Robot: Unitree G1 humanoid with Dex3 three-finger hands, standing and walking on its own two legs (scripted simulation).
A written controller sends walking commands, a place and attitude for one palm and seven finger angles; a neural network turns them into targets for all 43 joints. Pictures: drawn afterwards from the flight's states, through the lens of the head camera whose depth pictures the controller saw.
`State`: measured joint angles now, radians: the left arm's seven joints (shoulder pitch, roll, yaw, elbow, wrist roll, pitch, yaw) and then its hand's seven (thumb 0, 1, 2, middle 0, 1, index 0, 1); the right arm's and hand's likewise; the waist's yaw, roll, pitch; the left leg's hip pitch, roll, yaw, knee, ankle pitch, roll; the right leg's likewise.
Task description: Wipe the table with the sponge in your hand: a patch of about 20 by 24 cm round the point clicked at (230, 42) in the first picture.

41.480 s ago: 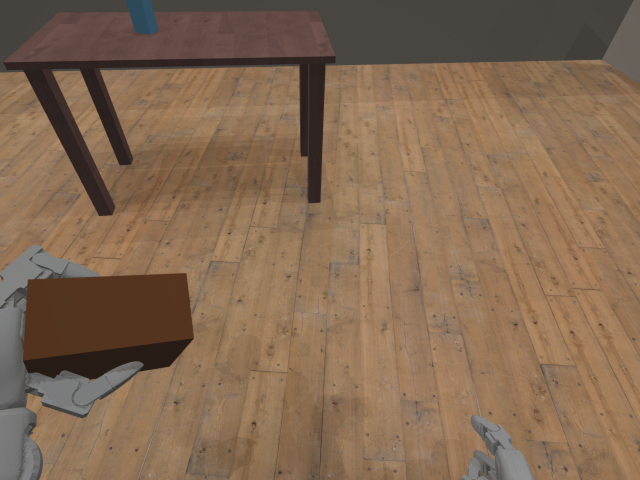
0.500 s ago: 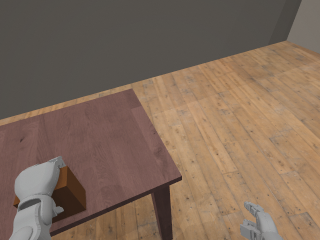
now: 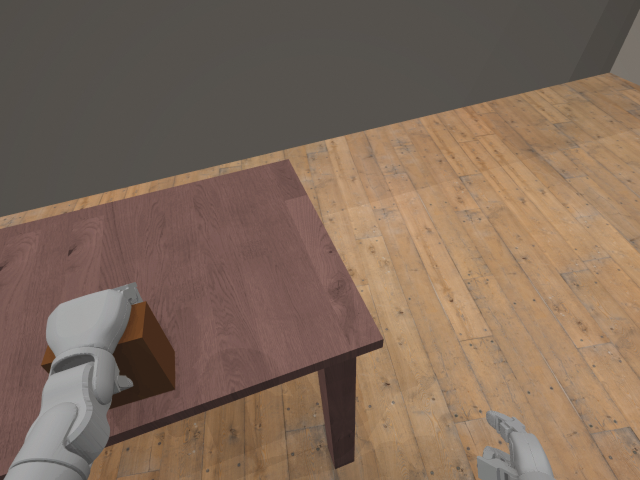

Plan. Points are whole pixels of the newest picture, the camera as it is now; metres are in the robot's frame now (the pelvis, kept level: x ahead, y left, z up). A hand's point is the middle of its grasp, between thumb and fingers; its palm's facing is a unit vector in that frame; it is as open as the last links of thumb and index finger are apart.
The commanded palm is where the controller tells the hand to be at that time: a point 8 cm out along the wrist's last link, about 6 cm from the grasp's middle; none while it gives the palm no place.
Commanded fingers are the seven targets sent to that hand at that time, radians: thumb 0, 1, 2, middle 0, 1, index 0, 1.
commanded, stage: wipe forward along the middle lane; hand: left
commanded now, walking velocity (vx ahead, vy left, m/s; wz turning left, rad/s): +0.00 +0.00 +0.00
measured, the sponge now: (123, 367) +0.25 +0.32 -0.01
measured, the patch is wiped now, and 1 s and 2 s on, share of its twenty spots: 1.00 1.00 1.00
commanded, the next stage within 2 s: slide back across to the first lane in 1.26 s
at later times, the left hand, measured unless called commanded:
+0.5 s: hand (111, 313) +0.30 +0.34 +0.04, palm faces -0.11 +0.00 -0.99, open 10.4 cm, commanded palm +0.29 +0.35 +0.06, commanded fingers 0.00 0.10 1.30 -1.20 -1.60 -1.20 -1.60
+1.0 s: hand (110, 287) +0.34 +0.37 +0.04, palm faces -0.15 +0.01 -0.99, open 10.4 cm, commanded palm +0.34 +0.38 +0.06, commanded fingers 0.00 0.10 1.30 -1.20 -1.60 -1.20 -1.60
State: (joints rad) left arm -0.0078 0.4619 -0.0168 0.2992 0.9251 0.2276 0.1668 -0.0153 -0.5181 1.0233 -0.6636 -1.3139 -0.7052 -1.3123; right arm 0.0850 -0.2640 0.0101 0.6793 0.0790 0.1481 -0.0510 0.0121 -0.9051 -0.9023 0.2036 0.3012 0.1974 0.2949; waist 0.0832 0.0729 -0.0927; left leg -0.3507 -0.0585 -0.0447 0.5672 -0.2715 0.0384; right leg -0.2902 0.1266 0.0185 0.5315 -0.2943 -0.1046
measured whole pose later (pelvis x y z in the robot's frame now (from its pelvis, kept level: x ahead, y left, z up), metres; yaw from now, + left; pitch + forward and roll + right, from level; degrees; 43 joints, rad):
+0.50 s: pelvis -0.02 -0.02 -0.01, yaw +1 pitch +8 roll +0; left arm -0.34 0.58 0.03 0.71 0.96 0.10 0.16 0.00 -0.54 1.03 -0.69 -1.29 -0.73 -1.29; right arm 0.20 -0.29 0.00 0.68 0.09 0.16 -0.05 0.01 -0.91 -0.90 0.20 0.30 0.20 0.29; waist 0.03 0.06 -0.11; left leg -0.54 -0.05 -0.07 0.69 -0.29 0.04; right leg -0.47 0.14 -0.02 0.64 -0.30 -0.13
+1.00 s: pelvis -0.02 -0.03 -0.03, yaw +0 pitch +13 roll -1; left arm -0.54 0.72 0.12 0.99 0.99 0.00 0.16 0.01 -0.55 1.03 -0.70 -1.29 -0.74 -1.29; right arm 0.25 -0.32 0.00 0.69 0.10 0.16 -0.03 0.01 -0.91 -0.90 0.20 0.30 0.20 0.29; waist -0.03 0.06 -0.13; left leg -0.69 -0.02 -0.08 0.79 -0.33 0.05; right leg -0.61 0.18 -0.04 0.70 -0.32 -0.14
